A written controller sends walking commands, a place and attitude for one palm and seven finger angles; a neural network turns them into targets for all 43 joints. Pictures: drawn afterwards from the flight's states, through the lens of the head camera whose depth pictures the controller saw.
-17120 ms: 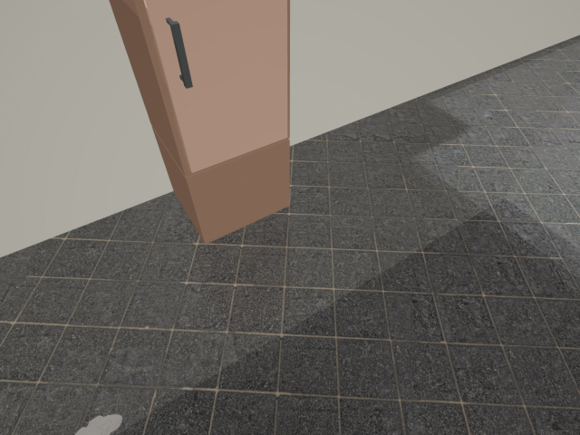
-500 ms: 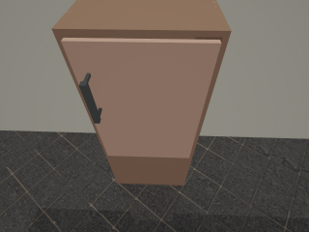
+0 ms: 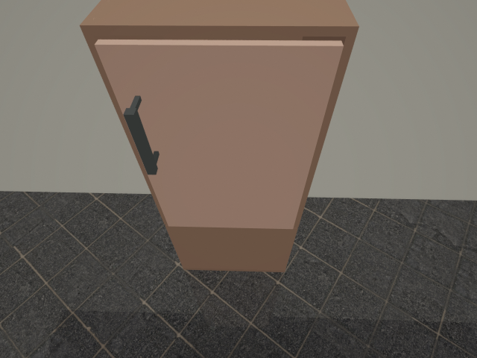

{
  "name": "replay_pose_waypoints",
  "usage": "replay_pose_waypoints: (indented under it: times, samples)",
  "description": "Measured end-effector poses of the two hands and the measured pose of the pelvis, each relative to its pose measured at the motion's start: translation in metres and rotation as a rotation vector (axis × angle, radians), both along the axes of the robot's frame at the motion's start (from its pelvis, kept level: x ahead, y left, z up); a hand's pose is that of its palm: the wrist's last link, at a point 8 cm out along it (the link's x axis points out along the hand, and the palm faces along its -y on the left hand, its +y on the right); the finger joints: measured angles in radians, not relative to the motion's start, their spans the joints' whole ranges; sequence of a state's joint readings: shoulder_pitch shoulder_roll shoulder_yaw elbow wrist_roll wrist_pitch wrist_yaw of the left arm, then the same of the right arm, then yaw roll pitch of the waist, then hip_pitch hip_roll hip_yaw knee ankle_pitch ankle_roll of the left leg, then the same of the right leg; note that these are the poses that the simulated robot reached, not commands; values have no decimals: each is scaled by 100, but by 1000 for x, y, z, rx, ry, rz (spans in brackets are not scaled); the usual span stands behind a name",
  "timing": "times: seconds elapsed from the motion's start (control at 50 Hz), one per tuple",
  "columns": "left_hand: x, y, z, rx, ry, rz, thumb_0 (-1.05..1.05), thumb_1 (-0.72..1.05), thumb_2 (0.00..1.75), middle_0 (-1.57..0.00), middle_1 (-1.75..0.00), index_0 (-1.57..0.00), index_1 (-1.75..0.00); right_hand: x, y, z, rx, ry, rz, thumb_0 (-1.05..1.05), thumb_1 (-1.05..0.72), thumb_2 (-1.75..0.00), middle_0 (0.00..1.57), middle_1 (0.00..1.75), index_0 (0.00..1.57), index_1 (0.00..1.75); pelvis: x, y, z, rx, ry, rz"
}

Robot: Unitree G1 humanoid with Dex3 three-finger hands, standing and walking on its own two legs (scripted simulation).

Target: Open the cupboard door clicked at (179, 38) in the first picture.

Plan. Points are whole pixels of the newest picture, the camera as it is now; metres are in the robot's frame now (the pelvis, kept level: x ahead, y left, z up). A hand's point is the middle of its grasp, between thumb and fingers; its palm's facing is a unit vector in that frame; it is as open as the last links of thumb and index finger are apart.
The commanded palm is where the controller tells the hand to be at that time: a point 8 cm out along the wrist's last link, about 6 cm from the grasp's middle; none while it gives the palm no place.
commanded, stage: come to a stop and stand still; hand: left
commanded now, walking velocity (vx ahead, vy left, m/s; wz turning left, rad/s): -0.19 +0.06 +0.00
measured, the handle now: (145, 137) +0.50 +0.22 +0.07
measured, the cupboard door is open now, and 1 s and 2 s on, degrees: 0 0 0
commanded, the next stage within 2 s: look again from close up in 0.98 s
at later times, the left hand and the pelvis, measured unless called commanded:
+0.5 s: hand out of the picture -0.01 +0.20 -0.17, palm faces -0.03 -0.98 -0.18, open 7.3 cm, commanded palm none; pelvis -0.04 +0.02 +0.01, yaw -1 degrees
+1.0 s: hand out of the picture -0.02 +0.16 -0.18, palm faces +0.01 -0.98 -0.20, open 7.3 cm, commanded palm none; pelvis -0.03 -0.01 +0.00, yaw -1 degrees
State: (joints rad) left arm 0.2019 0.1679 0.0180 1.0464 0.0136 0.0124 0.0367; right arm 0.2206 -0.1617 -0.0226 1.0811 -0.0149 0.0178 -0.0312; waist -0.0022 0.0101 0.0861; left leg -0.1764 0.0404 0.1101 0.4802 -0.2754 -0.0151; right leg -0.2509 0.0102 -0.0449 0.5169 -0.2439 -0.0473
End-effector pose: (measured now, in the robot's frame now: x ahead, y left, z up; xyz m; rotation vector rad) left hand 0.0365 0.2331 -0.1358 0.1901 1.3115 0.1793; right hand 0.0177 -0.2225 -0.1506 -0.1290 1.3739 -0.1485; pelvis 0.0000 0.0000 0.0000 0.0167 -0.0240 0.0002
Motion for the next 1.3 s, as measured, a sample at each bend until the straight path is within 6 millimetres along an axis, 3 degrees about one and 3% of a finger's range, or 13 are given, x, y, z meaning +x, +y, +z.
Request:
replay_pose_waypoints:
  times: [0.18,0.34,0.48,0.6,0.66,0.76,0.88,1.0,1.12,1.3]
  samples:
    - [-16,24,-16,-32,-26,-1,1,90,90,-20,-30,-20,-30,-32,14,7,-52,-12,-13,0,-91,-90,20,30,20,30,-34,24,-6,-8,-4,3]
    - [-35,32,-4,-69,-3,0,1,91,90,-20,-29,-20,-30,-71,40,21,-33,42,-18,0,-91,-90,20,30,20,30,-36,38,8,-33,35,2]
    - [-46,21,-3,-62,85,-36,1,92,90,-20,-29,-20,-30,-92,47,21,4,71,-68,0,-90,-90,21,30,20,30,-35,27,10,-20,60,-14]
    - [-37,3,-5,-12,49,-54,1,94,90,-20,-30,-20,-30,-115,28,4,43,154,-96,0,-90,-90,21,30,20,30,-38,6,0,-5,49,-27]
    - [-37,-7,-2,-3,39,-70,1,94,90,-20,-30,-20,-30,-107,14,-2,42,135,-88,0,-90,-90,21,30,20,30,-34,1,-2,-29,38,-19]
    - [-37,-16,-4,0,20,-50,1,94,90,-20,-30,-20,-30,-75,-3,-4,19,43,-65,0,-91,-90,20,30,20,30,-25,-8,-4,-18,18,-13]
    - [-44,-22,-5,-13,-4,-25,1,94,90,-20,-30,-20,-30,-32,-14,-2,-5,-66,-22,0,-92,-90,20,30,20,30,-23,-13,-4,-13,-2,-15]
    - [-61,-27,-9,-42,14,-7,1,92,90,-20,-30,-20,-30,-9,-19,7,-26,-131,8,0,-92,-90,20,30,20,30,-26,-13,-2,-11,-13,-17]
    - [-80,-28,-10,-67,51,0,1,91,90,-20,-30,-20,-30,-11,-14,12,-28,-129,21,0,-92,-90,20,30,20,30,-32,-9,1,-14,-12,-20]
    - [-97,-17,-10,-72,91,5,1,91,90,-20,-30,-20,-30,-43,-4,12,-28,-48,12,0,-92,-90,20,30,20,30,-38,0,3,-16,-8,-20]
